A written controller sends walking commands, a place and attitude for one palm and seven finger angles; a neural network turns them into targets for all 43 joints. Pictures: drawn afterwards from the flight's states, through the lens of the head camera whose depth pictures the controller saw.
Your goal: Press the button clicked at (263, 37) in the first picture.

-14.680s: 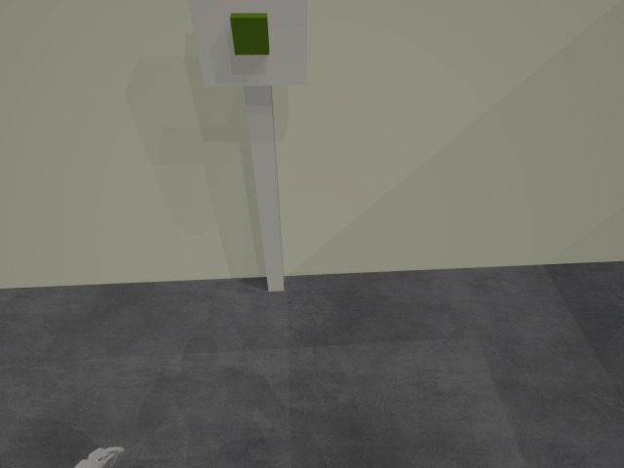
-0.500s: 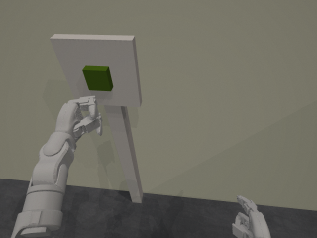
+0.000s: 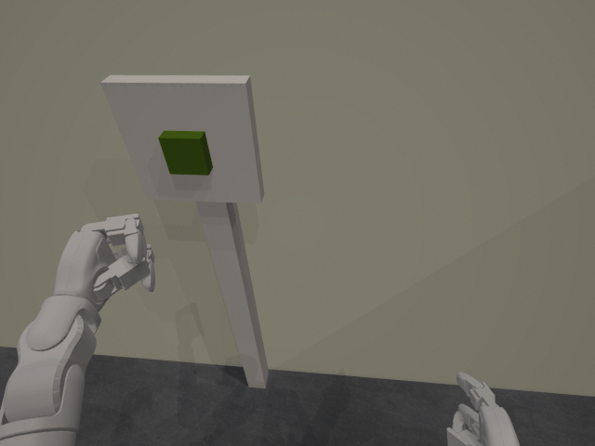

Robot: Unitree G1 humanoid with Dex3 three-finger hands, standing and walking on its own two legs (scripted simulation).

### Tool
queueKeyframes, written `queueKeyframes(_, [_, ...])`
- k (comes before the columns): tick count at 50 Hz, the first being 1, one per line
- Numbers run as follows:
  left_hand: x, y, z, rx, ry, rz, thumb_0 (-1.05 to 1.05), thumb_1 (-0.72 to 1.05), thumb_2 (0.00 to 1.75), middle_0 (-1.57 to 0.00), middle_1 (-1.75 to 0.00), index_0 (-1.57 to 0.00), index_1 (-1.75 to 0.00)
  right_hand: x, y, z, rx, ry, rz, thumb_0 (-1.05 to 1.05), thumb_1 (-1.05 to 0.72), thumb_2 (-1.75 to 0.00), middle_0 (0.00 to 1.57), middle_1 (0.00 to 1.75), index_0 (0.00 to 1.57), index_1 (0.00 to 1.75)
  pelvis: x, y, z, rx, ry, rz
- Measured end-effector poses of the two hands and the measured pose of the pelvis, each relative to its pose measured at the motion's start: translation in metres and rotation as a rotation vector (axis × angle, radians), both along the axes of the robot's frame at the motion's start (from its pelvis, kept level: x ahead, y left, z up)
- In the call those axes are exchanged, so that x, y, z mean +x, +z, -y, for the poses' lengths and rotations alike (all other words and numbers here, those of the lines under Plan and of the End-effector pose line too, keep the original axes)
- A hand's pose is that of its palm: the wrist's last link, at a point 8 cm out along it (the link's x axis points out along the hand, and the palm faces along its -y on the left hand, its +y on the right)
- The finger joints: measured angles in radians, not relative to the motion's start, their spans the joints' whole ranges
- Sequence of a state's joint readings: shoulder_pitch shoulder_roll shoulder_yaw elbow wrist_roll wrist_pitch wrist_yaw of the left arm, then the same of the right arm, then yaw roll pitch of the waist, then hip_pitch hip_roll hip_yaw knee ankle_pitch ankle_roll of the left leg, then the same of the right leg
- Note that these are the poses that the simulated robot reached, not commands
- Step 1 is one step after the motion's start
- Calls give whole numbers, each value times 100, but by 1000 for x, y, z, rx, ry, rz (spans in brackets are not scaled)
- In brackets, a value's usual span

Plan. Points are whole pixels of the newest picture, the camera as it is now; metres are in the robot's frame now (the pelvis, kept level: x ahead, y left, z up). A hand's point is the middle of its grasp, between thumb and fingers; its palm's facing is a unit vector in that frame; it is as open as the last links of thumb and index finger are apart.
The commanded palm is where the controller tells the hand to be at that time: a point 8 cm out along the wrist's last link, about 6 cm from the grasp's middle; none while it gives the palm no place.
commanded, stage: draw the hand back to the body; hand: left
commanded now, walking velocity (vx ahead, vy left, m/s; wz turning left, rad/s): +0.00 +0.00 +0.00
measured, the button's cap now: (187, 152) +0.49 +0.22 +0.19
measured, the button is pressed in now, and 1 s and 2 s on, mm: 0 0 0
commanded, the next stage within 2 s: step back with the hand held close in 0.94 s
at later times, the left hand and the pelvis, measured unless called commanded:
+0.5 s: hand (93, 297) +0.23 +0.25 +0.16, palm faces +0.35 -0.88 -0.32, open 3.1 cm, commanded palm +0.17 +0.29 +0.18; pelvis +0.02 +0.02 +0.01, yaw -1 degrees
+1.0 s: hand (75, 308) +0.21 +0.26 +0.16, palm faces +0.41 -0.84 -0.35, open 3.1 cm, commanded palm +0.16 +0.30 +0.18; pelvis +0.03 +0.02 +0.00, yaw -1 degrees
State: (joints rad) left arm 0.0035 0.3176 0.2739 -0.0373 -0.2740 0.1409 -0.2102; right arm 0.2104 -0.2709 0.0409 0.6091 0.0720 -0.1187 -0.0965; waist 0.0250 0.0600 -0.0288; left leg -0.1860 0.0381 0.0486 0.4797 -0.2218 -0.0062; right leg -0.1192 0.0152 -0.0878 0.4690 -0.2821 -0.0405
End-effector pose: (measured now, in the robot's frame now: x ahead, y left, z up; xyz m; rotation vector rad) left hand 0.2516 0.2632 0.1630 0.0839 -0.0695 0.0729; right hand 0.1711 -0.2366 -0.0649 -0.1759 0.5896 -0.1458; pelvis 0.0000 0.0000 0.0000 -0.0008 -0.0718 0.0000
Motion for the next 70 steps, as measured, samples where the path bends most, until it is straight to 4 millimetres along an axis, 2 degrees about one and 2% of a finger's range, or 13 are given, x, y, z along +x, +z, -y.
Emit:
queueKeyframes(3, [-12,4,-2,107,105,53,1,90,90,-130,-150,-130,-150,5,5,-7,-6,24,20,1,-90,-90,20,30,20,30,-3,2,-2,-3,-7,5])
queueKeyframes(7, [-29,1,-4,161,187,92,1,89,90,-130,-150,-130,-150,7,4,-17,-6,51,-6,1,-90,-90,20,30,20,30,-4,4,-6,-3,-12,9])
queueKeyframes(12, [-43,-1,-12,195,244,102,1,89,90,-130,-150,-131,-150,5,-3,-29,-5,70,-69,1,-90,-90,20,30,20,30,0,6,-11,-4,-13,18])
queueKeyframes(18, [-52,6,-19,236,262,122,1,89,90,-130,-150,-131,-150,5,-10,-39,8,73,-105,1,-90,-90,20,30,20,30,8,7,-19,-3,-16,23])
queueKeyframes(37, [-87,11,-41,326,326,78,1,89,89,-130,-150,-131,-150,31,0,-46,-12,78,-68,1,-90,-90,20,30,20,30,25,5,-28,-8,-17,9])
queueKeyframes(46, [-84,10,-40,309,345,84,1,89,89,-130,-150,-131,-150,38,0,-51,-11,98,-63,1,-90,-90,20,30,20,30,26,5,-26,-8,-11,7])
queueKeyframes(56, [-79,16,-35,337,318,94,1,89,89,-130,-150,-131,-150,31,-3,-45,0,84,-86,1,-90,-90,20,30,20,30,26,5,-22,-11,-16,-6])
queueKeyframes(59, [-76,19,-37,378,303,98,1,89,89,-130,-150,-131,-150,26,-5,-39,-4,60,-113,1,-90,-90,20,30,20,30,23,5,-22,-16,-22,-35])
queueKeyframes(64, [-73,11,-34,403,241,42,1,89,89,-130,-150,-131,-150,13,-6,-26,-16,-7,-152,1,-90,-90,20,30,20,30,16,4,-26,-14,-34,-69])
queueKeyframes(70, [-82,7,-35,430,187,26,1,89,89,-130,-150,-130,-150,-9,-5,-18,-37,-69,-180,1,-90,-90,20,30,20,30,2,2,-31,-12,-41,-82])
